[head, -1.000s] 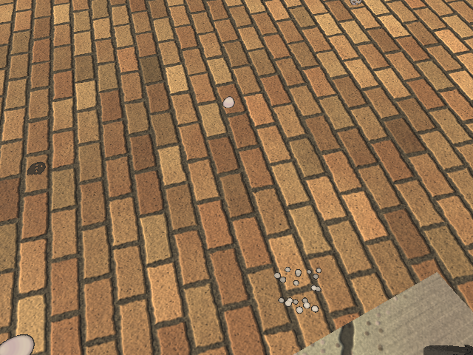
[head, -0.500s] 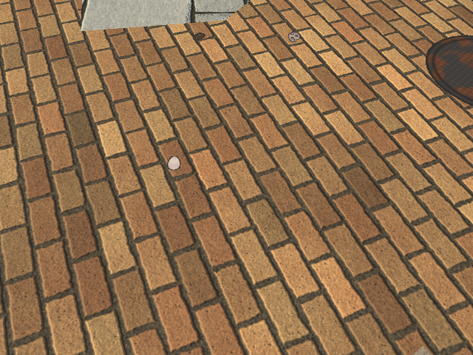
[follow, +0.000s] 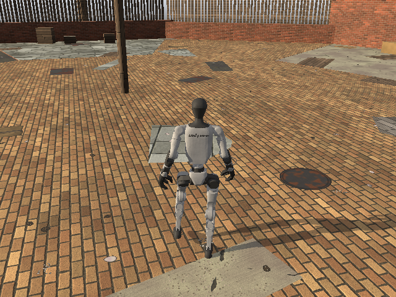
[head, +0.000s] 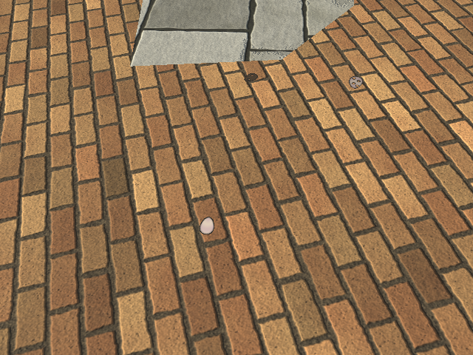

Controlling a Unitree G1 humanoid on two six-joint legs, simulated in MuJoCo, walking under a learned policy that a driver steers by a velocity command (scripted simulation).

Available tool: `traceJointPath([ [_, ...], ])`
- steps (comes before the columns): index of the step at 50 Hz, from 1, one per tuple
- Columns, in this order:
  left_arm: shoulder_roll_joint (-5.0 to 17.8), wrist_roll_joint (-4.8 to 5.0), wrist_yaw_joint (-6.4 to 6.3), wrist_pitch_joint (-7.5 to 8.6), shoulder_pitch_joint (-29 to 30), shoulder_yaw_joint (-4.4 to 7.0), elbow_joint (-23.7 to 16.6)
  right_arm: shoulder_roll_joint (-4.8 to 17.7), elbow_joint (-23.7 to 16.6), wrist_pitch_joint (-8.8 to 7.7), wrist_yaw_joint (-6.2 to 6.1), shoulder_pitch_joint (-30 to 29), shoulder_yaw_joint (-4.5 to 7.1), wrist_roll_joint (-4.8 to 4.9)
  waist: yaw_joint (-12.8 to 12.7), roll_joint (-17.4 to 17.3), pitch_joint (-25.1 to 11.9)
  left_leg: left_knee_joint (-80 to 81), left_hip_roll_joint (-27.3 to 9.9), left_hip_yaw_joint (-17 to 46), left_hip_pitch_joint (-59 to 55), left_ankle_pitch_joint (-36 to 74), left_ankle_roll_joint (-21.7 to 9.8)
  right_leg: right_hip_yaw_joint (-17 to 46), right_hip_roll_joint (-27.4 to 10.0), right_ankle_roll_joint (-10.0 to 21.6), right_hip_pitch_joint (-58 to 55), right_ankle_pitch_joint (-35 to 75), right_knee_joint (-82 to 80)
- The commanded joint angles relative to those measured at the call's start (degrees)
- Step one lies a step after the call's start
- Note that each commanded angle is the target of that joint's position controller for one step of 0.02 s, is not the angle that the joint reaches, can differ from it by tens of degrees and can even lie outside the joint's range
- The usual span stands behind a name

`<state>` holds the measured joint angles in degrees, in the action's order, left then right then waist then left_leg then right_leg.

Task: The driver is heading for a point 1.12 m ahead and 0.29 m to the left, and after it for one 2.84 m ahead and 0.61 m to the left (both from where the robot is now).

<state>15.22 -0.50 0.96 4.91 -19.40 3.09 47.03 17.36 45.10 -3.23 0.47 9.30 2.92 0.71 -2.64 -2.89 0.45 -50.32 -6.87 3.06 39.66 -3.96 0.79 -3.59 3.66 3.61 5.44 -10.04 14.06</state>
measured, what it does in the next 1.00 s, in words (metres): walks ahead, turning left: left foot, then right foot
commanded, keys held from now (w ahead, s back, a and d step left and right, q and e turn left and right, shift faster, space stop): w+q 0.56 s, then w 0.20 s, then no key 0.24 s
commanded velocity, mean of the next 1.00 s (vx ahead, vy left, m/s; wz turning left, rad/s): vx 0.45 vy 0.00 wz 0.37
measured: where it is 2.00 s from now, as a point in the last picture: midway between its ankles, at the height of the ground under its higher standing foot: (196, 287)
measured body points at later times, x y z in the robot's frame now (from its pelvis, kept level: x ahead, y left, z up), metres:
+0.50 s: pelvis +0.28 +0.08 +0.00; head +0.31 +0.10 +0.45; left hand +0.39 +0.39 -0.10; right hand +0.43 -0.17 -0.11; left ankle +0.26 +0.15 -0.75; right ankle +0.42 -0.07 -0.68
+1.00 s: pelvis +0.54 +0.10 +0.00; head +0.58 +0.10 +0.45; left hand +0.49 +0.37 -0.12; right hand +0.79 -0.08 -0.11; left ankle +0.54 +0.27 -0.70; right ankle +0.58 +0.01 -0.75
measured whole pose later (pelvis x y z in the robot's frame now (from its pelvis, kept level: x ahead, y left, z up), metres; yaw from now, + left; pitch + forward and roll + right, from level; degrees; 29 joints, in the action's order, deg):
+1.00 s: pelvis +0.54 +0.10 +0.00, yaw +23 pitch +2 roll -1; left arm 14.0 -0.5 1.0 4.3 -15.1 2.0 48.2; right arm 16.0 39.9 -1.4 -1.0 9.8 3.1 0.0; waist -2.4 -2.4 2.8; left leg -46.5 -2.4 3.6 31.1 -15.1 2.2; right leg -0.7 2.8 2.7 11.9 -9.5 19.8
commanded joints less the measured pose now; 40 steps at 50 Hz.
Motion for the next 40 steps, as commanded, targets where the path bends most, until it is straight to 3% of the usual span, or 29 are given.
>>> traceJointPath([
  [1,9.2,0.03,-0.69,1.21,3.2,2.09,-3.2,1.9,-3.4,-0.55,0.60,-2.6,0.17,0.30,0.4,5.8,1.9,8.1,0.5,0.0,-2.4,9.3,-0.4,4.0,-14.9,7.5,2.7,12.3,-8.0],
  [5,10.0,0.62,-1.00,0.37,-0.1,2.42,-0.6,1.5,-6.3,-0.62,1.71,-8.6,-0.11,0.53,-2.0,5.0,3.8,14.5,1.7,-0.9,-0.2,9.4,-1.8,1.1,-17.5,6.5,-5.1,13.0,-6.9],
  [8,10.6,1.09,-1.38,-0.90,-0.4,2.79,0.5,1.9,-8.4,-0.57,2.80,-10.4,0.05,0.38,-1.7,5.5,4.0,16.6,2.9,-2.9,0.9,2.3,-3.8,-0.4,-19.4,5.1,-11.5,21.0,-2.4],
  [10,12.2,1.26,-2.02,-1.80,1.1,3.25,0.1,3.6,-8.8,-0.42,3.19,-7.3,0.95,0.15,0.7,7.5,0.9,16.6,6.1,-6.6,-5.7,-3.9,-5.8,-2.5,-19.2,3.5,-13.0,40.2,5.2],
  [11,12.7,1.23,-2.46,-2.41,1.9,3.36,-0.2,5.3,-7.7,-0.27,3.12,-1.6,2.07,0.12,4.1,7.8,-2.8,17.5,8.6,-8.4,-13.7,-4.7,-7.1,-4.2,-18.2,2.3,-12.0,48.7,13.5],
  [12,12.0,1.10,-2.96,-2.73,2.0,2.99,-0.7,8.5,-5.4,-0.15,2.55,7.5,3.90,0.32,8.5,6.1,-7.7,20.0,10.2,-7.5,-27.5,-1.8,-9.2,-6.0,-15.7,0.3,-6.1,47.5,25.8],
  [13,9.0,-0.11,-3.16,-2.05,0.4,1.78,-2.8,14.2,-4.2,0.41,1.34,15.7,5.73,0.30,10.5,-2.3,-14.3,20.5,-1.0,11.1,-46.9,-1.6,-14.8,-7.1,-11.6,-2.6,11.7,27.6,45.6],
  [14,3.3,-0.73,-2.10,-0.02,-2.5,-0.32,-4.5,15.9,-5.4,0.05,1.43,13.6,5.53,1.01,5.9,-13.2,-20.4,29.6,-12.6,42.3,-61.7,-8.5,-25.3,1.2,0.9,-5.6,32.9,-21.1,63.6],
  [15,8.6,1.10,-0.86,2.12,1.8,0.85,-4.8,11.2,-5.7,-0.07,1.41,14.2,4.17,0.65,9.2,-7.0,-20.6,32.0,-11.6,40.2,-62.5,-12.4,-23.0,10.5,-3.1,-4.2,39.2,-20.6,66.5],
  [16,9.4,2.63,-0.34,3.24,6.3,0.88,-6.4,8.8,-5.9,-0.27,1.15,12.6,3.61,0.26,9.2,-4.1,-13.4,32.1,-9.3,31.1,-55.9,-9.4,-20.5,9.3,-5.4,-3.0,41.0,-16.5,64.5],
  [17,8.5,1.84,-0.61,3.69,8.0,0.70,-6.7,8.2,-6.3,-0.40,1.10,9.2,3.39,0.09,6.6,2.0,-8.1,32.8,-6.8,25.2,-46.8,-4.3,-18.7,8.8,-7.8,-2.8,39.2,-12.5,58.4],
  [18,9.2,0.43,-1.06,3.36,8.7,1.30,-6.6,6.2,-7.1,-0.47,0.94,6.2,2.80,-0.13,4.9,2.5,-5.5,33.9,-5.2,21.2,-40.3,1.4,-17.6,8.5,-9.4,-3.2,35.7,-10.4,53.3],
  [19,9.1,0.02,-1.02,2.67,7.9,1.51,-6.7,5.8,-8.1,-0.39,0.73,4.6,2.51,-0.66,3.1,1.1,-4.2,35.3,-4.1,19.8,-35.4,5.0,-17.8,8.6,-9.9,-3.7,32.4,-9.2,51.6],
  [22,7.0,-0.43,-1.21,0.96,7.2,1.23,-7.1,7.1,-8.4,-0.58,0.01,4.3,3.00,-0.31,1.6,0.5,-2.7,37.7,-2.4,15.9,-28.1,9.7,-18.6,7.2,-9.5,-6.4,29.7,-6.3,44.2],
  [24,5.8,-0.54,-1.33,0.68,11.4,0.72,-8.4,8.5,-8.0,-0.48,-0.71,5.5,3.46,0.01,2.7,0.3,-1.2,38.1,-0.5,12.9,-25.4,9.1,-17.1,6.6,-8.5,-7.6,29.4,1.1,35.7],
  [27,4.4,-0.14,-0.83,1.11,17.8,0.10,-9.9,8.7,-7.2,0.08,-1.29,7.8,3.63,0.40,5.4,-1.0,-0.5,37.0,2.3,10.9,-23.0,3.2,-14.2,6.2,-5.6,-7.9,24.4,12.8,22.9],
  [30,5.4,0.74,-0.06,1.69,20.8,0.30,-10.8,8.3,-5.8,0.40,-1.38,10.8,3.50,0.69,6.9,-2.0,-0.6,35.0,0.5,13.6,-26.2,-0.9,-13.2,7.0,-4.7,-7.2,22.3,16.0,17.5],
  [33,7.2,0.66,0.62,2.39,20.4,0.95,-11.0,7.5,-4.7,0.58,-1.44,12.2,3.28,0.35,6.3,-3.2,-0.4,30.7,-2.4,17.3,-32.1,-0.6,-12.1,7.5,-5.1,-4.8,21.7,11.1,14.6],
  [35,8.2,0.42,0.44,2.77,15.3,1.72,-9.7,7.0,-4.8,0.89,-1.31,11.4,3.13,0.12,3.3,-4.1,-1.5,25.6,-1.4,17.4,-33.4,6.3,-10.7,5.4,-4.0,-2.2,15.0,7.6,11.7],
  [36,10.1,-0.21,0.13,3.05,9.3,2.57,-8.5,5.0,-5.1,0.80,-1.13,11.2,2.38,-0.15,0.4,-2.9,-6.3,17.2,1.6,15.0,-31.7,10.0,-9.0,7.3,-6.6,0.3,5.2,8.1,12.2],
  [37,14.2,-0.87,-0.07,3.14,0.9,3.56,-7.7,2.4,-6.1,0.51,-1.18,14.0,1.27,-0.95,-1.4,5.4,-14.9,0.4,6.6,10.2,-21.7,-1.3,-6.3,19.5,-16.6,5.5,-11.7,8.8,14.0],
  [38,16.6,-0.13,0.58,2.20,-4.4,4.59,-4.5,0.5,-6.2,-0.17,-1.17,20.6,0.57,0.75,0.2,23.0,-19.1,-16.3,12.9,5.1,-3.4,-28.0,-2.6,44.5,-25.6,13.5,-24.5,-7.4,6.0],
  [39,11.4,1.19,0.80,2.05,-3.1,3.18,-5.2,5.7,-5.4,-0.35,-1.31,17.2,1.49,1.15,-1.4,15.3,-13.0,-22.3,10.3,8.6,3.2,-28.8,-2.2,46.9,-25.5,12.2,-21.3,-14.0,3.2],
  [40,9.0,0.78,0.59,1.75,1.0,2.35,-6.0,7.6,-6.4,-0.26,-1.41,10.7,2.09,0.92,-1.9,9.6,-6.1,-23.6,8.7,7.7,4.1,-24.3,-1.9,37.7,-23.8,10.3,-14.2,-4.6,3.6],
])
